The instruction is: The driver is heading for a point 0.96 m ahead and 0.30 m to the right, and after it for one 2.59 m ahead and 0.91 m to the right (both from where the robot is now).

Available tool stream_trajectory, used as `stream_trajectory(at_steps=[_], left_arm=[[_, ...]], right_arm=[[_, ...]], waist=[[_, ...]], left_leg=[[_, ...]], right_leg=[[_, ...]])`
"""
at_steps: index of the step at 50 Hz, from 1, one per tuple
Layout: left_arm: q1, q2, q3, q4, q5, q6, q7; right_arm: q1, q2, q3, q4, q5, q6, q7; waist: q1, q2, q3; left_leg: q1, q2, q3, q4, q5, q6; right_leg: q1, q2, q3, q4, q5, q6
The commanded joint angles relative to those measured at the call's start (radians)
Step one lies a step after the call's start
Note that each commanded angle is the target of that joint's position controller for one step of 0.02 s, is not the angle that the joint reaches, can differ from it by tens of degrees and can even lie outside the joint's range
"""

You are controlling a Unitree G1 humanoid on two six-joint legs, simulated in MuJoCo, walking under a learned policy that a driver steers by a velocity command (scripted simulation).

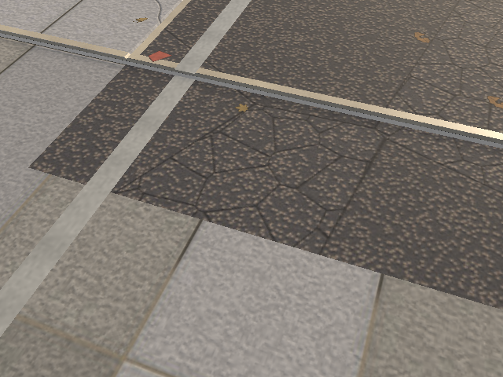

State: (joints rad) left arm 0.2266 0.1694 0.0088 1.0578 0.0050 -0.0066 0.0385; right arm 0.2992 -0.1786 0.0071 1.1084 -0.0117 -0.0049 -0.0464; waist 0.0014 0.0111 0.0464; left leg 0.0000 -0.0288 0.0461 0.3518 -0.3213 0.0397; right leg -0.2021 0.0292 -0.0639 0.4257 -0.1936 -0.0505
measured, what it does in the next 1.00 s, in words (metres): walks ahead: right foot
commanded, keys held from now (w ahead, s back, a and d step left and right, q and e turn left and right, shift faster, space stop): no key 0.46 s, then w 0.54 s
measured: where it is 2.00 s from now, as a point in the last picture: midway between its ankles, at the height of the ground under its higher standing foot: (284, 318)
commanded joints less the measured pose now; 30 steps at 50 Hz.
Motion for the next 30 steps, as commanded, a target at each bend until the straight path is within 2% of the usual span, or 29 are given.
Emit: stream_trajectory(at_steps=[1,12,23,24,26,27,28,29,30], left_arm=[[0.054,0.088,0.013,0.004,0.001,-0.004,0.004],[0.087,0.063,0.001,0.067,0.002,0.002,0.004],[0.118,0.041,-0.007,0.102,0.001,0.004,0.003],[0.125,0.037,-0.008,0.107,0.001,0.005,0.002],[0.114,0.054,0.003,0.097,0.003,0.011,-0.002],[0.098,0.055,0.007,0.085,0.008,0.012,-0.007],[0.06,0.044,0.008,0.064,0.014,0.01,-0.015],[0.022,0.023,0.004,0.037,0.025,0.005,-0.023],[-0.012,0.021,0.004,0.012,0.034,-0.003,-0.03]], right_arm=[[0.08,-0.065,-0.007,0.01,0.0,-0.001,-0.005],[0.1,-0.044,0.005,0.048,0.0,-0.002,-0.008],[0.136,-0.015,0.013,0.065,-0.001,-0.009,-0.008],[0.153,-0.012,0.013,0.07,-0.002,-0.01,-0.007],[0.181,-0.042,-0.002,0.071,-0.006,-0.006,-0.005],[0.194,-0.06,-0.011,0.066,-0.006,-0.003,-0.003],[0.227,-0.077,-0.02,0.068,-0.003,-0.002,-0.002],[0.246,-0.096,-0.03,0.07,-0.001,-0.003,-0.001],[0.254,-0.097,-0.035,0.071,-0.004,-0.008,-0.001]], waist=[[0.001,-0.004,0.002],[0.004,-0.005,0.034],[0.008,-0.002,0.052],[0.005,-0.001,0.034],[-0.006,0.03,0.063],[-0.02,0.071,0.1],[-0.04,0.107,0.152],[-0.052,0.137,0.208],[-0.059,0.136,0.246]], left_leg=[[-0.091,0.117,-0.09,-0.054,0.234,0.013],[-0.117,0.126,-0.096,-0.065,0.182,0.017],[-0.146,0.129,-0.101,-0.074,0.155,0.02],[-0.141,0.123,-0.101,-0.086,0.071,0.026],[-0.162,0.115,-0.126,-0.094,-0.184,0.061],[-0.172,0.144,-0.185,-0.126,-0.332,0.093],[-0.166,0.205,-0.269,-0.187,-0.455,0.131],[-0.159,0.285,-0.351,-0.242,-0.514,0.172],[-0.155,0.341,-0.399,-0.268,-0.485,0.204]], right_leg=[[0.082,-0.138,0.148,-0.047,0.308,-0.028],[0.062,-0.126,0.147,-0.074,0.212,-0.018],[0.047,-0.121,0.147,-0.082,0.149,-0.012],[0.05,-0.109,0.141,-0.082,0.065,-0.013],[-0.016,-0.057,0.102,-0.015,-0.166,-0.026],[-0.096,-0.025,0.07,0.05,-0.27,-0.03],[-0.2,0.003,0.028,0.137,-0.296,-0.027],[-0.285,0.002,-0.017,0.223,-0.264,-0.022],[-0.35,-0.038,-0.016,0.301,-0.232,-0.023]])
Velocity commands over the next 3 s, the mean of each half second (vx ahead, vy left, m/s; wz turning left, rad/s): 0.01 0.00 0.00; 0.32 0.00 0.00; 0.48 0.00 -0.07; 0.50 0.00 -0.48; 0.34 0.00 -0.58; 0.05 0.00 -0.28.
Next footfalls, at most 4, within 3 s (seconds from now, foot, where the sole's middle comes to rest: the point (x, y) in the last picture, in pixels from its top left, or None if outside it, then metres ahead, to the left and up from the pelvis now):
0.80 right None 0.18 -0.14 -0.78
1.32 left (255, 375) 0.52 0.03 -0.78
1.88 right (321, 287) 0.78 -0.16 -0.78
2.42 left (317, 200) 1.11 -0.18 -0.78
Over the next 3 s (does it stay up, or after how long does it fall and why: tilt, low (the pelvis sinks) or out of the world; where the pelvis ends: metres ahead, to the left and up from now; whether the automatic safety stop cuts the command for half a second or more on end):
stays up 0.94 -0.20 0.00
